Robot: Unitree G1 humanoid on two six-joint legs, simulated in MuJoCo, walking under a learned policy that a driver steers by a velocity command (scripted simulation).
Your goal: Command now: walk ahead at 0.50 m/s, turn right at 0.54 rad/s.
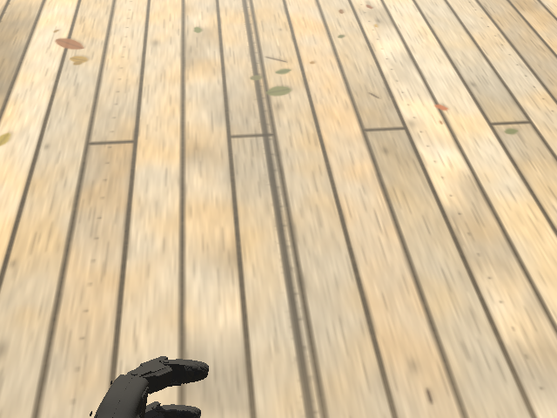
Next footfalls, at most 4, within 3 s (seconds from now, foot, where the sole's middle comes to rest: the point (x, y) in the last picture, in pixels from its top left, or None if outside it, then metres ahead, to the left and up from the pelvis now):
0.42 left None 0.46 0.10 -0.63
0.92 right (376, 356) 0.62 -0.22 -0.63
1.40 left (258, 255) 0.90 0.05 -0.63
1.92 right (314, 173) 1.21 -0.11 -0.63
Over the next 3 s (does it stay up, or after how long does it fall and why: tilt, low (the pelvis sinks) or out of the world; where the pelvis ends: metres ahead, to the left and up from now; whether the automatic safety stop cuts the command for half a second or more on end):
stays up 1.61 0.06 0.13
